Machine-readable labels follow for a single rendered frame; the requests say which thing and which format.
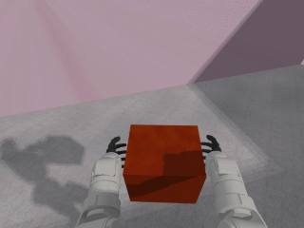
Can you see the carton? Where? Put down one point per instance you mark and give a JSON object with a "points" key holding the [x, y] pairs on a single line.
{"points": [[164, 163]]}

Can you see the robot left hand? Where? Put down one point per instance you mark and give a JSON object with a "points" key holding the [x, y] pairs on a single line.
{"points": [[112, 147]]}

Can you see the left robot forearm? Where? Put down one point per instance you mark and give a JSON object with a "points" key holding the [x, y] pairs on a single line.
{"points": [[103, 193]]}

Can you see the right robot forearm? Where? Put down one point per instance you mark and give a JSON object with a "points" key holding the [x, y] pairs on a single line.
{"points": [[232, 200]]}

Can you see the robot right hand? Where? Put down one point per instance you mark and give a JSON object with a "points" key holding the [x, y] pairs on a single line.
{"points": [[213, 144]]}

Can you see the right robot upper arm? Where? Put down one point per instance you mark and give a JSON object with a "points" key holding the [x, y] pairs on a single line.
{"points": [[239, 223]]}

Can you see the left robot upper arm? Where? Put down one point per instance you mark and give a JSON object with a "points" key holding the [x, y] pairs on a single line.
{"points": [[108, 222]]}

